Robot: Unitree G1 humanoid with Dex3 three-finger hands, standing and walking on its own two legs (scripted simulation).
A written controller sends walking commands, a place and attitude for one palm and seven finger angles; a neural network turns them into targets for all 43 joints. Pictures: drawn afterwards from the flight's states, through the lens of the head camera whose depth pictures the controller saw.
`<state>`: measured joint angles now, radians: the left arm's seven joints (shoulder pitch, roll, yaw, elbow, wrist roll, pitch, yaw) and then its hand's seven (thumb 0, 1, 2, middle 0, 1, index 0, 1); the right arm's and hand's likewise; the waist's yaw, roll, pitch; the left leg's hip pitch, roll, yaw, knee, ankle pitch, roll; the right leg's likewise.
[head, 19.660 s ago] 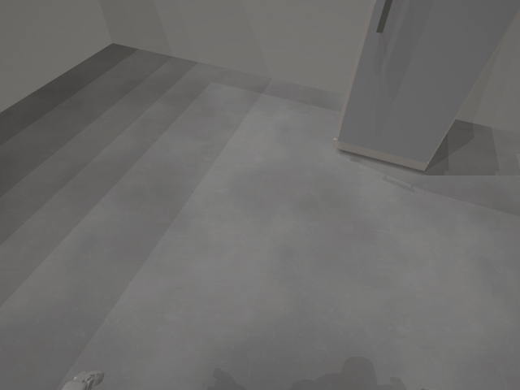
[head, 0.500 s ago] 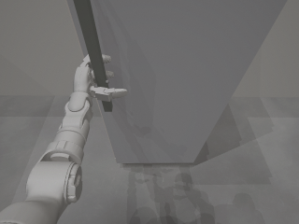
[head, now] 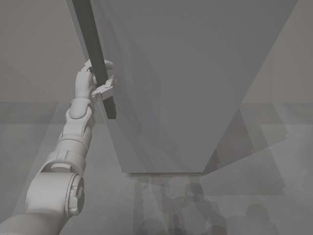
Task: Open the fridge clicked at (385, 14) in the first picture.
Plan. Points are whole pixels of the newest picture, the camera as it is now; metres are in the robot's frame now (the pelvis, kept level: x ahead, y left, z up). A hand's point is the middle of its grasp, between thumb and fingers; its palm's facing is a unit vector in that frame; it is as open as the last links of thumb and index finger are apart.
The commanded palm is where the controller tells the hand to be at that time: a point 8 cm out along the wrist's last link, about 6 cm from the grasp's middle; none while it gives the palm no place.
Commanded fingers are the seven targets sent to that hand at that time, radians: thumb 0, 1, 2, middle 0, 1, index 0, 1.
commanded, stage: grip the handle and tug to test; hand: left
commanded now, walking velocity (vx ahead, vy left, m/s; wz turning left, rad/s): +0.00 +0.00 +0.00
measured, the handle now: (100, 60) +0.51 +0.14 +0.17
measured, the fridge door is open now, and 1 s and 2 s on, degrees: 0 10 38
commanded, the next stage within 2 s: pull the door a little, standing still in 0.64 s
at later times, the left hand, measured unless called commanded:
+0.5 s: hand (109, 88) +0.46 +0.12 +0.13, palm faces +0.00 -1.00 +0.01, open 5.9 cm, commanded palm +0.40 +0.18 +0.13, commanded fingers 0.00 0.90 0.90 -0.45 -1.40 -0.45 -1.40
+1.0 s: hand (110, 110) +0.38 +0.11 +0.13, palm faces -0.02 -1.00 +0.01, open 6.1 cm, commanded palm +0.34 +0.16 +0.13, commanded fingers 0.00 0.90 0.90 -0.45 -1.40 -0.45 -1.40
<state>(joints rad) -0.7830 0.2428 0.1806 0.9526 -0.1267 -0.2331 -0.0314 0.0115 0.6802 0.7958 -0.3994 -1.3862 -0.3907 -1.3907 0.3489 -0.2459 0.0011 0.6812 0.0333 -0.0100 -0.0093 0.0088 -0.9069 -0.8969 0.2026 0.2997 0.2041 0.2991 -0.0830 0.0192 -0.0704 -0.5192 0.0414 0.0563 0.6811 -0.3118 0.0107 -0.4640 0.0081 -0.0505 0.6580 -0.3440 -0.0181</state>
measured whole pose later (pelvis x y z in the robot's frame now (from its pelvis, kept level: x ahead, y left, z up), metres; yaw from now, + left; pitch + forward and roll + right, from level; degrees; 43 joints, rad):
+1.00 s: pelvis +0.02 +0.00 +0.01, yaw -1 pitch +3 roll +0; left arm -0.29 0.13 0.06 0.32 -0.15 -0.01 -0.01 0.02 0.65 0.72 -0.35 -1.40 -0.37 -1.38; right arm 0.22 -0.22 0.01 0.58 0.04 0.03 -0.02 0.01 -0.91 -0.90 0.20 0.30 0.20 0.30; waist -0.01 0.03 -0.07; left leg -0.31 0.03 0.06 0.56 -0.30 0.00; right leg -0.27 0.01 -0.03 0.54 -0.33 -0.02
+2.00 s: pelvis -0.09 -0.15 +0.00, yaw +16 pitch -1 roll +1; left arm 0.02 0.14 -0.09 -0.16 -0.02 -0.02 0.06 -0.04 0.64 0.74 -0.28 -1.26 -0.16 -1.28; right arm 0.19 -0.16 -0.02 0.64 -0.03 -0.05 -0.08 0.01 -0.91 -0.90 0.20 0.30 0.20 0.30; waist -0.08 0.04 0.08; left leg -0.38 0.06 -0.13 0.52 -0.16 -0.07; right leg -0.39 0.04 0.04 0.72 -0.39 0.01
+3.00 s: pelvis +0.10 -0.57 +0.01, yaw +64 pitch +0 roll +2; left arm 0.12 0.20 0.08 -0.23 -0.04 -0.08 0.10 -0.04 0.61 0.81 -0.38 -1.29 -0.21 -1.37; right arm 0.13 -0.21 -0.04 0.68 0.00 -0.07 -0.09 0.01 -0.91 -0.90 0.20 0.30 0.20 0.30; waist -0.01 0.02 0.16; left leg -0.55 0.03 0.04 1.22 -0.55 -0.05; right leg -0.32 -0.09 -0.14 0.60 -0.28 -0.03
